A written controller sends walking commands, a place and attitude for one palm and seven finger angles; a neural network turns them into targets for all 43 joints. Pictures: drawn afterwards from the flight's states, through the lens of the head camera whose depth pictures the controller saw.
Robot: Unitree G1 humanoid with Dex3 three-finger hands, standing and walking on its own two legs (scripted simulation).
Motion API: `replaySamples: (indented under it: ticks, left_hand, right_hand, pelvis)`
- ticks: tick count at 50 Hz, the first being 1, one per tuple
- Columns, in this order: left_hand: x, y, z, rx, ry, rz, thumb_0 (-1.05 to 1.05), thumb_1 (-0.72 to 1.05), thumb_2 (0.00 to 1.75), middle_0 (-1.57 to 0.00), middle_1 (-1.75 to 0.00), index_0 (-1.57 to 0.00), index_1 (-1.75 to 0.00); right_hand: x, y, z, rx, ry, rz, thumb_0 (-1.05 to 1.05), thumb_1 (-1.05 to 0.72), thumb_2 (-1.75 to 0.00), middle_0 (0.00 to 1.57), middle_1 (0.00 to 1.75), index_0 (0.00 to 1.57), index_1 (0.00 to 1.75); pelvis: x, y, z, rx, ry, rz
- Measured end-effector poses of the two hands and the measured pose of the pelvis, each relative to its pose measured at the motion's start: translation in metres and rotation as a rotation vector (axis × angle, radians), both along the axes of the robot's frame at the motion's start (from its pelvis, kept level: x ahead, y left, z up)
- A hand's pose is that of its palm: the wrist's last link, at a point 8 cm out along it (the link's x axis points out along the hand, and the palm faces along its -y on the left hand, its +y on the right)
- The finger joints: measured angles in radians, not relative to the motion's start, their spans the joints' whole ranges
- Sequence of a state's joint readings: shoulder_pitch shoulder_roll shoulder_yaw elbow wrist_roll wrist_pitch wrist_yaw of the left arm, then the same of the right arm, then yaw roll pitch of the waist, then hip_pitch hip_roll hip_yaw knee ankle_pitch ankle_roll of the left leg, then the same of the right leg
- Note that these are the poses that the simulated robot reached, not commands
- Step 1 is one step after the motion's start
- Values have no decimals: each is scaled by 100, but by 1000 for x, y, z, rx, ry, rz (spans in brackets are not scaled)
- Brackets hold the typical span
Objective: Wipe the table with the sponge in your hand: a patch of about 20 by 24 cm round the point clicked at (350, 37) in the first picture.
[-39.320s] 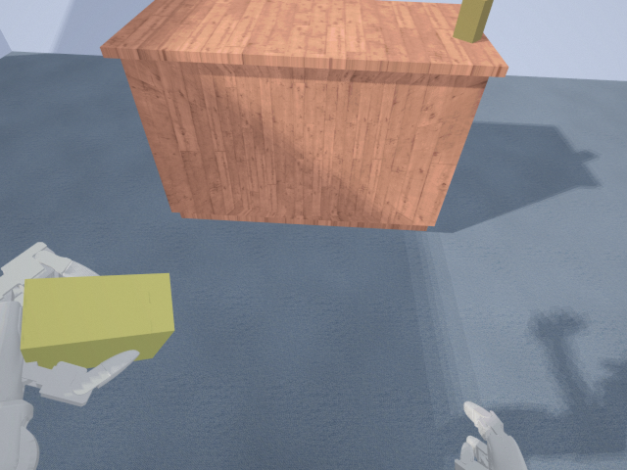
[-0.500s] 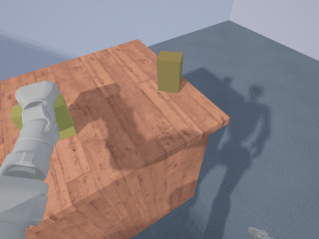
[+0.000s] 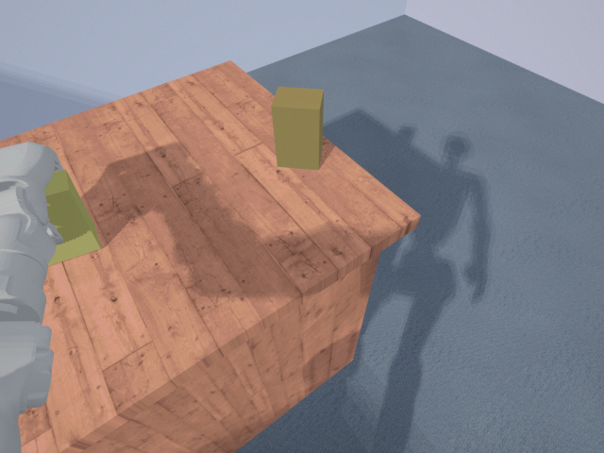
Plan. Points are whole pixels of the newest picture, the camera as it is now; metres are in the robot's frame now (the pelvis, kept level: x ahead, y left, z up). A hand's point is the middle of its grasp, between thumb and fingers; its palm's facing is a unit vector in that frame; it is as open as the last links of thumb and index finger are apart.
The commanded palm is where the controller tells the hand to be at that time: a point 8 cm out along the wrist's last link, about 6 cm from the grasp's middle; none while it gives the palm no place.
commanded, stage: slide back across to the first lane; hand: left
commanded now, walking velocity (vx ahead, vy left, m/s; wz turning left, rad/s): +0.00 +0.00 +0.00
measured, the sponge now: (43, 233) +0.40 +0.37 +0.08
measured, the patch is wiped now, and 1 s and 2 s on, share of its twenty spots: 0.95 0.95 0.95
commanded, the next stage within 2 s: wipe back along the first lane in 0.48 s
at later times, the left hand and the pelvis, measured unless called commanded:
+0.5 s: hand out of the picture +0.35 +0.42 +0.12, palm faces -0.13 -0.01 -0.99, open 9.8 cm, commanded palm +0.34 +0.41 +0.18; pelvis -0.01 +0.02 +0.00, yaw +3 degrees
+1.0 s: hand out of the picture +0.34 +0.39 +0.12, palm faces -0.02 -0.03 -1.00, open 9.8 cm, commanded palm +0.31 +0.38 +0.16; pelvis -0.01 +0.02 +0.00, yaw +1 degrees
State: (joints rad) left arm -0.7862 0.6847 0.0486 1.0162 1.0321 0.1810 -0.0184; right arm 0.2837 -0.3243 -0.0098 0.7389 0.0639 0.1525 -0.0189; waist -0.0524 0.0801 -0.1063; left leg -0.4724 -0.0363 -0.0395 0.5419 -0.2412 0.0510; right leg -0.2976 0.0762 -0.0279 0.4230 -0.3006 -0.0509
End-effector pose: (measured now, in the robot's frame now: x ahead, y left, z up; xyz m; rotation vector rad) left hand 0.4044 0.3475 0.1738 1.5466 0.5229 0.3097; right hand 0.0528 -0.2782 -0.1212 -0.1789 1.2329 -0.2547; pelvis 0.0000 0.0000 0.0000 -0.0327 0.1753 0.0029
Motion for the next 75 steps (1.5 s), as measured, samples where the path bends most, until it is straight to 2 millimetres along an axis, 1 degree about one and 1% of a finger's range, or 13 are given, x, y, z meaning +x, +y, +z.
replaySamples:
  ticks: [3,6,17,22,28,35,40,46,51,57,65,70,75]
  left_hand:
    - [-4,3,0,-14,-25,-17,1,-50,108,-76,-139,-77,-137]
    - [-11,8,0,-26,-53,-19,1,-50,108,-75,-139,-77,-137]
    - [-52,49,3,-6,-41,76,1,-50,108,-76,-138,-78,-137]
    - [-65,63,3,0,-12,68,0,-50,108,-76,-138,-78,-136]
    - [-69,62,5,13,-11,6,0,-50,108,-76,-138,-78,-136]
    - [-64,54,7,15,-38,-24,0,-50,108,-76,-138,-78,-136]
    - [-63,40,0,-1,-58,-38,0,-50,108,-76,-138,-77,-136]
    - [-71,33,-2,-8,-100,-20,0,-50,108,-75,-138,-77,-137]
    - [-84,30,-3,-10,-117,8,0,-49,108,-75,-139,-77,-137]
    - [-99,26,-5,-12,-113,37,0,-49,108,-74,-140,-76,-138]
    - [-108,17,-4,-4,-96,42,0,-48,108,-73,-141,-75,-139]
    - [-116,12,-5,-16,-105,40,0,-48,108,-73,-141,-75,-140]
    - [-123,9,-7,-21,-113,50,0,-48,108,-73,-141,-74,-140]
  right_hand:
    - [5,4,0,7,-14,-3,0,-91,-89,20,30,20,30]
    - [17,11,1,20,-44,5,0,-91,-89,20,30,19,30]
    - [83,42,14,43,-201,123,0,-91,-89,20,30,20,30]
    - [101,54,21,28,-239,182,0,-91,-89,20,30,20,30]
    - [102,63,21,18,-238,223,0,-90,-89,20,30,20,30]
    - [78,66,12,31,-186,209,0,-90,-89,20,30,20,30]
    - [59,63,6,50,-154,171,0,-90,-89,20,30,20,30]
    - [51,56,5,60,-153,140,1,-90,-89,20,30,20,30]
    - [62,51,10,64,-190,139,1,-90,-89,20,30,20,30]
    - [89,47,19,61,-255,168,1,-91,-89,20,30,20,30]
    - [123,48,29,67,-332,214,1,-91,-89,20,30,20,30]
    - [132,48,31,82,-351,221,1,-91,-89,20,30,20,30]
    - [134,46,29,87,-343,227,1,-90,-89,20,30,20,30]
  pelvis:
    - [3,4,1,1,-7,-6]
    - [6,7,1,2,-18,-9]
    - [1,19,2,0,-52,23]
    - [-4,22,2,-2,-59,48]
    - [-12,26,2,-5,-60,65]
    - [-17,28,2,-5,-51,62]
    - [-16,29,2,-5,-52,45]
    - [-13,27,3,-1,-68,29]
    - [-12,23,3,1,-84,24]
    - [-12,16,3,4,-100,32]
    - [-9,6,3,8,-108,41]
    - [-5,2,3,10,-111,35]
    - [-2,-2,2,12,-116,36]
